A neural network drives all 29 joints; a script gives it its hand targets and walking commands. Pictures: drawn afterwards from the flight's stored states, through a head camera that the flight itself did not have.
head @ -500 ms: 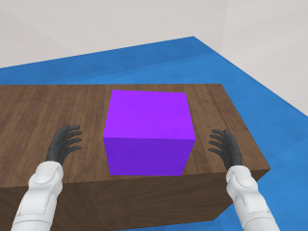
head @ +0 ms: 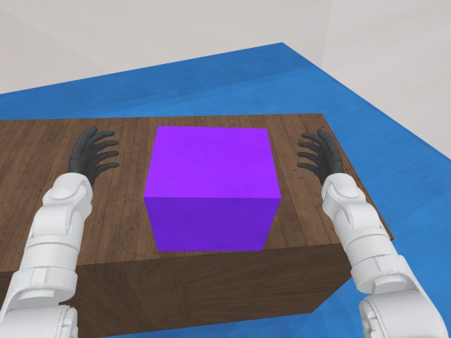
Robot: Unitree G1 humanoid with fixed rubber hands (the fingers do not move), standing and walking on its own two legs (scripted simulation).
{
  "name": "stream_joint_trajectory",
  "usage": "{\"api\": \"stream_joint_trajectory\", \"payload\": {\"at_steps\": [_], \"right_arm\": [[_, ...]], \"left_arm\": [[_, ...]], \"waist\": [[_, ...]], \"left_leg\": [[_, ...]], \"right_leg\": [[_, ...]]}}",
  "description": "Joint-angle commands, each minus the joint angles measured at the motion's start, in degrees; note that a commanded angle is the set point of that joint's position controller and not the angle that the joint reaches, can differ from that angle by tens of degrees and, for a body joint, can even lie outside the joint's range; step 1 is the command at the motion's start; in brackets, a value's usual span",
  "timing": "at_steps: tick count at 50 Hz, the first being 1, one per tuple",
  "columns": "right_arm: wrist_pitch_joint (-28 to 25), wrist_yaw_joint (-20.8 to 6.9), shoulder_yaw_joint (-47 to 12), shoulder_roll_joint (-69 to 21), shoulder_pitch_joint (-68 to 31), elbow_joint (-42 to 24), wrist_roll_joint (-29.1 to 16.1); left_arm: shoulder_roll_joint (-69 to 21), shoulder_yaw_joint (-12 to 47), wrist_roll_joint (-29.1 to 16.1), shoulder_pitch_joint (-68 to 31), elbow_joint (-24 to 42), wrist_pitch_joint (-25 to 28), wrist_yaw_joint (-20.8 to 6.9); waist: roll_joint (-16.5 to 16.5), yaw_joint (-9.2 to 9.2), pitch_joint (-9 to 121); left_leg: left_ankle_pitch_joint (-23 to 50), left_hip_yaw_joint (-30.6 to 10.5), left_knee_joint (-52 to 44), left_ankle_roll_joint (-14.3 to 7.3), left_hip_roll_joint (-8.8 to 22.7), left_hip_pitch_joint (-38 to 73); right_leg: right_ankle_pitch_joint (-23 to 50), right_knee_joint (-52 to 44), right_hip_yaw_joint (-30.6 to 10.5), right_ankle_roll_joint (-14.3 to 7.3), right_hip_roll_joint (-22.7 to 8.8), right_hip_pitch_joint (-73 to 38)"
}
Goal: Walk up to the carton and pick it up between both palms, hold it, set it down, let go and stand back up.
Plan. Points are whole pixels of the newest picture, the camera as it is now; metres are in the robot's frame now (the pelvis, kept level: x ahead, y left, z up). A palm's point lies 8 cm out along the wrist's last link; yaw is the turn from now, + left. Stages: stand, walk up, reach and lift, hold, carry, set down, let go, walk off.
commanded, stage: reach and lift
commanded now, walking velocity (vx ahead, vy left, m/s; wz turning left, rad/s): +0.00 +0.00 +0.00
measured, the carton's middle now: (211, 190) +0.41 +0.04 -0.01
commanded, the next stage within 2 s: none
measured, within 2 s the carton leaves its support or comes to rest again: neither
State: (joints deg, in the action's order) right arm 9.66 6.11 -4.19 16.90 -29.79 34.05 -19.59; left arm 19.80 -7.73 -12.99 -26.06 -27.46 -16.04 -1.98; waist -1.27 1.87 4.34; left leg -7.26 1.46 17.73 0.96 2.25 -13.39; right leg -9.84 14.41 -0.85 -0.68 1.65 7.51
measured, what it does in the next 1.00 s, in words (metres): stands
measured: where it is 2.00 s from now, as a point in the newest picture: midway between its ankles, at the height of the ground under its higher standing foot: outside the picture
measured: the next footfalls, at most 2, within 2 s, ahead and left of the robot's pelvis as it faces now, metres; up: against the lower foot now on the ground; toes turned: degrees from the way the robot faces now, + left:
none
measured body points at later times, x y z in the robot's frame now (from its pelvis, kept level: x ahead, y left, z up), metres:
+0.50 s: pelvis -0.01 +0.00 +0.00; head -0.01 +0.02 +0.45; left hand +0.42 +0.26 +0.16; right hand +0.44 -0.18 +0.16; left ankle +0.02 +0.13 -0.75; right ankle -0.03 -0.11 -0.75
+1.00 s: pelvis -0.01 +0.01 -0.01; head +0.03 +0.03 +0.44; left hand +0.41 +0.26 +0.06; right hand +0.44 -0.17 +0.08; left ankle +0.02 +0.13 -0.75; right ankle -0.03 -0.11 -0.75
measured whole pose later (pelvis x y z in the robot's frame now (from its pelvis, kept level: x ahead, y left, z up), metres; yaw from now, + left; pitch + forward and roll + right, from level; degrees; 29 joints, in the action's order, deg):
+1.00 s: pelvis -0.01 +0.01 -0.01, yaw -1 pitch +16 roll -2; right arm -5.3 0.6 -7.2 17.3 -48.6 67.3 -21.3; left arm 19.1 1.5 -18.2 -45.5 -68.8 10.1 0.0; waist -0.6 2.2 12.5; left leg -6.0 0.9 21.3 0.2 2.3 -31.8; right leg -7.9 16.9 -0.7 0.2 1.8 25.5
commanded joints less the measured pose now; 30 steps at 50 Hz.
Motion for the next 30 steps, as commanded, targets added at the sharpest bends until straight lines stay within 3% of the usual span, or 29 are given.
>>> {"api": "stream_joint_trajectory", "payload": {"at_steps": [1, 9, 22, 26, 30], "right_arm": [[-0.96, 0.27, 2.18, 8.36, -22.48, -4.26, -0.49], [-0.07, -0.53, 2.13, 10.42, -31.78, 3.0, -1.03], [1.55, -1.9, -0.67, 12.16, -45.8, 16.3, -3.73], [1.05, -2.13, -1.72, 12.29, -49.7, 19.56, -4.34], [-0.67, -2.36, -2.74, 11.88, -49.99, 22.23, -4.85]], "left_arm": [[8.93, -1.24, -0.59, -22.12, 4.39, 1.67, -0.02], [9.63, 0.58, -1.23, -31.45, -1.61, 1.94, 1.12], [12.11, 3.49, -3.3, -45.52, -15.31, 2.73, 2.45], [12.96, 5.07, -4.68, -49.47, -20.47, 4.47, 2.54], [12.42, 6.59, -5.54, -50.31, -24.68, 7.45, 2.18]], "waist": [[2.66, -0.29, 18.43], [3.27, -0.19, 22.31], [2.74, 0.64, 25.21], [1.98, 0.46, 25.32], [2.27, 0.05, 27.52]], "left_leg": [[17.42, 0.44, 2.7, 0.31, -2.5, 16.62], [19.73, -0.02, 3.61, 0.98, -2.22, 18.04], [16.93, -0.19, 3.66, 0.4, -2.01, 14.87], [14.67, -0.27, 3.49, -0.16, -1.86, 11.95], [16.94, -0.4, 4.34, -0.12, -1.81, 11.73]], "right_leg": [[15.23, -0.95, 0.85, 2.33, 1.06, 2.77], [14.56, -1.1, 1.7, 1.88, 1.73, 6.04], [12.88, -0.55, 1.58, 2.52, 1.06, 8.33], [12.07, 0.07, 1.42, 2.92, 0.61, 8.35], [14.84, 0.74, 1.32, 3.04, 0.45, 7.89]]}}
